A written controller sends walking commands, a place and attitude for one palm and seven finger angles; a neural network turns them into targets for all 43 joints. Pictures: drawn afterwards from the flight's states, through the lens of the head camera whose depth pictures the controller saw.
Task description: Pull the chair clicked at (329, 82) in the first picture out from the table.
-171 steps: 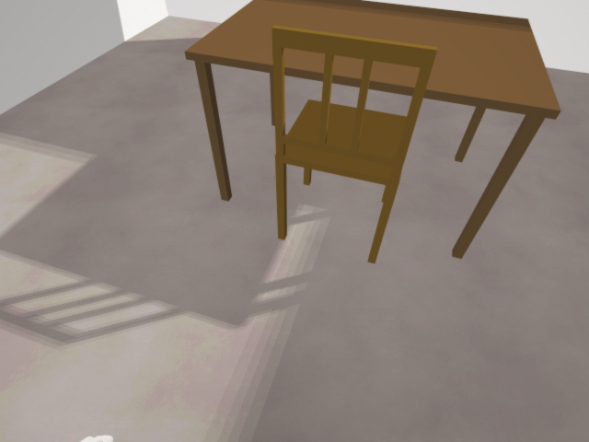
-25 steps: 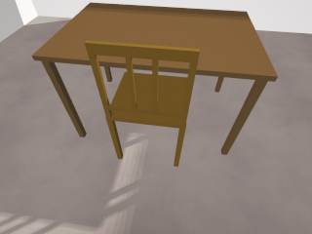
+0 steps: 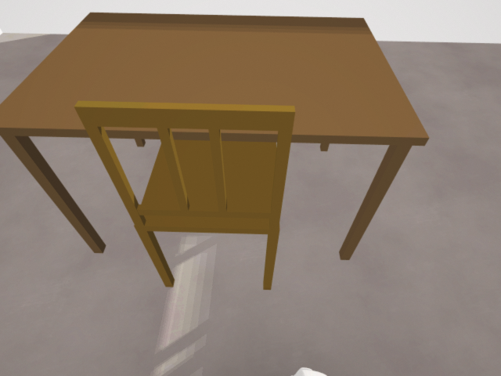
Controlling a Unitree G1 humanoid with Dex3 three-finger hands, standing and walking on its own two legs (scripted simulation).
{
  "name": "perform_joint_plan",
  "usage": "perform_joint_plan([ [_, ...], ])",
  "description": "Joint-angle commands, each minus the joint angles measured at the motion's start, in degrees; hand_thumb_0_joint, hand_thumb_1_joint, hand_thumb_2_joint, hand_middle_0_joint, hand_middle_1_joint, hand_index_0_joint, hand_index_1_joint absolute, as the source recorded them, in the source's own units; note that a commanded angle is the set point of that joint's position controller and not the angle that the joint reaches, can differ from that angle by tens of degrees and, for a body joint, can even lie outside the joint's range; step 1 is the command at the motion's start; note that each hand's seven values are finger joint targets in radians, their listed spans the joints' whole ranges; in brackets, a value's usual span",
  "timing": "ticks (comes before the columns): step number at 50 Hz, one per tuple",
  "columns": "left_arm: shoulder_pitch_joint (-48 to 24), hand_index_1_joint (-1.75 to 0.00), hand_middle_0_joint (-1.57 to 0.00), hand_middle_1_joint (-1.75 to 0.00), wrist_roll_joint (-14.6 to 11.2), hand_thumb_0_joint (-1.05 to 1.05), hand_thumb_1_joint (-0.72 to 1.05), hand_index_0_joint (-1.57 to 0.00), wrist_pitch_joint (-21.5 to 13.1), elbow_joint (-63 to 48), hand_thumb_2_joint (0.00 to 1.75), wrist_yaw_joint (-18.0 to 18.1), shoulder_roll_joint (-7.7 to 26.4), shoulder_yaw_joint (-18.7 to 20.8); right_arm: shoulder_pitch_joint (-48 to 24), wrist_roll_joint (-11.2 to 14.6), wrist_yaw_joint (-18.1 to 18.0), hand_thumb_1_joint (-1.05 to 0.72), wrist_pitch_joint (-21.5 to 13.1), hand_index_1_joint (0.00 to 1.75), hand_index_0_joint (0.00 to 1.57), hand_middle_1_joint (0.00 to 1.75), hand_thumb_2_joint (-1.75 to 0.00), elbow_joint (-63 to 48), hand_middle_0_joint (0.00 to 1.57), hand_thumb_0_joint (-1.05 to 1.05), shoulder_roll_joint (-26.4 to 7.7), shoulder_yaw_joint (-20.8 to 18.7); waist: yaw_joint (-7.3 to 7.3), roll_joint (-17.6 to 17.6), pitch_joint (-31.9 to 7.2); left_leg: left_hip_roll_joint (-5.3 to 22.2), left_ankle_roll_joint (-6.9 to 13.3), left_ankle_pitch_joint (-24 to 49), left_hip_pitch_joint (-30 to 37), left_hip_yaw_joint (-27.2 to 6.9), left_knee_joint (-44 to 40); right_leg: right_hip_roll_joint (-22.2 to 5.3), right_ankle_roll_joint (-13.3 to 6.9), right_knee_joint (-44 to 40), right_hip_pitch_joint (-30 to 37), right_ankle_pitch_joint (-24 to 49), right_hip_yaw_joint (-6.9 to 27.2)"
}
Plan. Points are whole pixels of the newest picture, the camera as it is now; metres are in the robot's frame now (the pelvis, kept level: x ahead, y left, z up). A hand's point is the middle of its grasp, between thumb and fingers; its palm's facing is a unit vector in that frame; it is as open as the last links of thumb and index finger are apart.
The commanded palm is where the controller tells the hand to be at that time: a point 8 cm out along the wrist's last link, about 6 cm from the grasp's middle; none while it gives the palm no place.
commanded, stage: take the last steps up to it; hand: left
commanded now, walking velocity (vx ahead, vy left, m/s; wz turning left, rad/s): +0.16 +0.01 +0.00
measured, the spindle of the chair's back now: (175, 172) +0.58 +0.20 -0.07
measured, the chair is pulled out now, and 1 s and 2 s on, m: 0.00 0.00 0.00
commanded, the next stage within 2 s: come to a stop and stand still in 0.08 s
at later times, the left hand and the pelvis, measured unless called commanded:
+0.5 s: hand out of the picture +0.11 +0.17 -0.19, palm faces +0.09 -0.98 -0.15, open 7.3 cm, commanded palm none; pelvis +0.10 +0.00 +0.00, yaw +0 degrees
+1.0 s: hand (158, 374) +0.16 +0.18 -0.18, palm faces +0.02 -0.97 -0.23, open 7.4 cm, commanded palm none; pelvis +0.09 -0.01 -0.01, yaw +0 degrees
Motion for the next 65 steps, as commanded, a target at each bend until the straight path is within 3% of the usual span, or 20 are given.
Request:
perform_joint_plan([
  [1, 12.03, -0.30, -0.20, -0.30, 0.43, 0.00, 0.90, -0.20, -1.80, 0.79, 0.90, 0.58, 4.26, 0.90, -0.06, 0.60, -0.02, -0.90, -0.50, 0.30, 0.20, 0.30, -0.90, -2.16, 0.20, 0.00, -8.08, -1.68, 6.60, -0.60, -0.60, 7.09, 5.35, 3.33, -15.51, -4.00, 6.98, 0.68, -1.08, -11.69, 23.19, 4.33, 1.03],
  [2, 17.00, -0.30, -0.20, -0.30, 0.56, 0.00, 0.90, -0.20, -2.50, 2.18, 0.90, 1.12, 9.34, 2.00, 1.48, 1.05, 0.39, -0.90, -0.62, 0.30, 0.20, 0.30, -0.90, -3.09, 0.20, 0.00, -5.23, -1.25, 7.92, -13.07, -4.50, 0.80, 2.34, -7.80, -25.54, 0.78, 21.89, -11.70, -5.83, -17.05, 32.12, 1.76, 18.11],
  [3, 20.75, -0.30, -0.20, -0.30, -0.32, 0.00, 0.90, -0.20, -2.33, 1.99, 0.90, 1.38, 13.37, 2.51, 0.10, 1.15, 0.26, -0.90, -0.31, 0.30, 0.20, 0.30, -0.90, -5.20, 0.20, 0.00, -5.61, -1.08, 8.46, -16.82, -6.52, -1.60, 1.86, -20.31, -30.15, -1.97, 36.32, -20.81, -11.17, -25.85, 32.18, 2.37, 31.68],
  [4, 18.35, -0.30, -0.20, -0.30, -0.55, 0.00, 0.90, -0.20, -2.09, 1.58, 0.90, 1.75, 12.77, 2.42, -1.40, 1.11, 0.08, -0.90, 0.43, 0.30, 0.20, 0.30, -0.90, -5.58, 0.20, 0.00, -6.52, -1.73, 7.72, -13.38, -5.41, -0.28, 2.32, -18.72, -30.67, -6.31, 44.08, -21.53, -13.28, -28.80, 26.38, -5.42, 33.69],
  [6, 9.16, -0.30, -0.20, -0.30, -0.50, 0.00, 0.90, -0.20, -1.99, -0.59, 0.90, 2.26, 7.64, 1.23, -3.61, 0.50, 0.51, -0.90, 0.62, 0.30, 0.20, 0.30, -0.90, -5.08, 0.20, 0.00, -6.29, -1.92, 4.18, -7.63, 0.44, 3.60, 2.17, -7.55, -30.82, -8.76, 46.58, -16.67, -11.70, -29.31, 16.32, -7.61, 24.00],
  [8, 5.66, -0.30, -0.20, -0.30, -0.15, 0.00, 0.90, -0.20, -2.52, -1.45, 0.90, 2.44, 4.43, 0.18, -1.20, 0.22, 0.65, -0.90, 1.23, 0.30, 0.20, 0.30, -0.90, -3.95, 0.20, 0.00, -4.76, -1.47, 1.04, -6.15, -0.17, 4.03, 0.94, -3.03, -24.46, -7.57, 40.65, -12.43, -9.49, -28.58, 10.57, 4.46, 12.75],
  [10, 4.70, -0.30, -0.20, -0.30, 0.18, 0.00, 0.90, -0.20, -2.46, -1.61, 0.90, 2.66, 3.53, 0.00, 0.39, 0.48, 0.36, -0.90, 1.88, 0.30, 0.20, 0.30, -0.90, -3.37, 0.20, 0.00, -3.07, -0.98, -0.21, -5.21, -0.28, 3.46, -0.17, -2.75, -19.34, -6.16, 32.39, -11.26, -9.18, -27.78, 6.86, 13.60, 7.74],
  [15, 4.83, -0.30, -0.20, -0.30, -0.44, 0.00, 0.90, -0.20, -1.12, 0.22, 0.90, 2.88, 5.50, -0.63, -0.97, 1.25, -0.36, -0.90, 2.27, 0.30, 0.20, 0.30, -0.90, -3.34, 0.20, 0.00, -3.05, 0.36, 0.52, -3.98, -2.60, 0.63, -1.59, 6.28, -7.28, -5.44, 7.61, -7.81, -6.47, -21.55, 9.29, 18.87, 5.11],
  [18, 7.74, -0.30, -0.20, -0.30, -1.05, 0.00, 0.90, -0.20, 0.18, 0.77, 0.90, 3.12, 2.79, -1.37, -4.49, 1.10, -0.83, -0.90, 1.66, 0.30, 0.20, 0.30, -0.90, -5.20, 0.20, 0.00, -9.11, -0.38, 3.10, 5.17, -2.10, 9.55, 2.62, 28.60, -6.68, -14.38, -1.89, -1.12, -0.04, -15.35, 10.49, 5.41, 3.28],
  [20, 8.51, -0.30, -0.20, -0.30, -0.75, 0.00, 0.90, -0.20, 0.86, 1.70, 0.90, 3.30, 2.69, -1.67, -8.26, 1.20, -1.27, -0.90, 1.76, 0.30, 0.20, 0.30, -0.90, -5.76, 0.20, 0.00, -9.92, -0.45, 3.64, 10.36, -1.34, 10.74, 4.97, 32.59, -9.78, -15.46, -3.57, 0.34, 1.39, -13.09, 13.81, 2.72, 1.65],
  [27, 10.63, -0.30, -0.20, -0.30, -0.15, 0.00, 0.90, -0.20, 1.78, 1.59, 0.90, 2.94, 4.75, -1.21, -11.83, 1.22, -1.99, -0.90, 3.28, 0.30, 0.20, 0.30, -0.90, -8.34, 0.20, 0.00, -12.51, -2.31, 3.08, 6.09, -5.67, 10.65, 6.05, 32.25, -5.17, -13.99, -0.15, 0.36, 1.05, -9.73, 12.47, 5.97, 3.45],
  [32, 8.92, -0.30, -0.20, -0.30, 0.14, 0.00, 0.90, -0.20, 1.22, 0.47, 0.90, 2.90, 6.20, -1.17, -12.99, 1.33, -1.10, -0.90, 3.89, 0.30, 0.20, 0.30, -0.90, -8.86, 0.20, 0.00, -9.19, -2.05, 1.93, -3.71, -5.58, 3.33, 1.28, 10.84, -8.22, -8.14, 5.74, -5.40, -1.90, -17.38, 11.71, 13.79, 10.75],
  [33, 7.58, -0.30, -0.20, -0.30, 0.00, 0.00, 0.90, -0.20, 1.04, 0.30, 0.90, 2.88, 6.78, -1.22, -12.47, 1.37, -0.87, -0.90, 4.09, 0.30, 0.20, 0.30, -0.90, -8.56, 0.20, 0.00, -8.04, -1.76, 1.32, -5.90, -4.93, 1.77, 0.43, 7.15, -7.76, -7.09, 6.56, -7.43, -3.25, -19.33, 9.99, 11.72, 12.12],
  [34, 5.93, -0.30, -0.20, -0.30, 0.41, 0.00, 0.90, -0.20, 0.29, -4.14, 0.90, 3.89, 12.23, -3.24, -12.07, -0.31, -0.87, -0.90, 3.04, 0.30, 0.20, 0.30, -0.90, -11.55, 0.20, 0.00, -11.87, -1.95, -0.62, 1.63, -0.76, 0.52, 1.82, 12.15, -5.21, -11.07, 1.64, -0.45, -1.38, -13.60, 8.70, 3.80, 7.23],
  [35, 7.13, -0.30, -0.20, -0.30, 0.52, 0.00, 0.90, -0.20, 1.72, -5.97, 0.90, 4.01, 8.06, -2.29, -11.70, 0.71, -0.64, -0.90, 2.64, 0.30, 0.20, 0.30, -0.90, -11.59, 0.20, 0.00, -11.97, -3.72, 1.35, 2.87, -4.82, 5.71, 2.02, 2.51, -7.55, -11.99, 2.62, -1.02, 0.21, -13.75, 5.68, -7.96, 5.91],
  [36, 7.71, -0.30, -0.20, -0.30, 0.53, 0.00, 0.90, -0.20, 1.67, -6.59, 0.90, 3.84, 7.71, -2.68, -13.63, 0.83, -0.46, -0.90, 3.03, 0.30, 0.20, 0.30, -0.90, -13.04, 0.20, 0.00, -11.81, -3.55, 1.95, 3.32, -4.18, 4.70, 2.39, -0.63, -10.75, -12.53, 3.15, -1.29, -0.47, -14.94, 6.46, -5.82, 6.89],
  [39, 6.96, -0.30, -0.20, -0.30, 0.47, 0.00, 0.90, -0.20, 0.88, -8.46, 0.90, 3.97, 9.22, -2.07, -11.44, 0.46, 0.32, -0.90, 4.18, 0.30, 0.20, 0.30, -0.90, -14.27, 0.20, 0.00, -8.85, -2.71, 1.09, -8.85, -0.65, -0.93, 0.92, -2.33, -13.80, -7.44, 13.35, -7.20, -3.69, -23.59, 2.93, -15.56, 14.75],
  [43, 3.69, -0.30, -0.20, -0.30, 0.21, 0.00, 0.90, -0.20, 0.24, -9.98, 0.90, 4.07, 8.80, -1.59, -7.56, 0.62, 0.72, -0.90, 3.31, 0.30, 0.20, 0.30, -0.90, -13.17, 0.20, 0.00, -7.91, -2.44, -0.12, -4.96, 0.20, -0.33, 1.38, 3.50, -12.87, -8.37, 13.13, -6.95, -4.43, -20.55, 2.31, -8.93, 11.22],
  [48, 6.04, -0.30, -0.20, -0.30, -0.35, 0.00, 0.90, -0.20, 0.39, -8.41, 0.90, 3.68, 7.32, -1.97, -8.75, 0.44, 0.57, -0.90, 2.53, 0.30, 0.20, 0.30, -0.90, -12.37, 0.20, 0.00, -9.43, -1.44, 2.35, 5.04, 1.11, 2.75, 2.68, 3.97, -17.13, -13.73, 3.21, -1.17, -1.09, -13.94, 8.16, -4.70, 4.91],
  [65, 7.11, -0.30, -0.20, -0.30, -0.39, 0.00, 0.90, -0.20, -0.43, -2.80, 0.90, 3.52, 5.25, -2.77, -6.91, 0.95, 0.45, -0.90, 2.14, 0.30, 0.20, 0.30, -0.90, -6.07, 0.20, 0.00, -8.79, -0.50, 1.88, 1.18, -0.52, 2.61, 2.27, 4.52, -11.03, -12.07, -0.46, -1.98, 0.00, -17.44, 11.35, 0.26, 5.57],
])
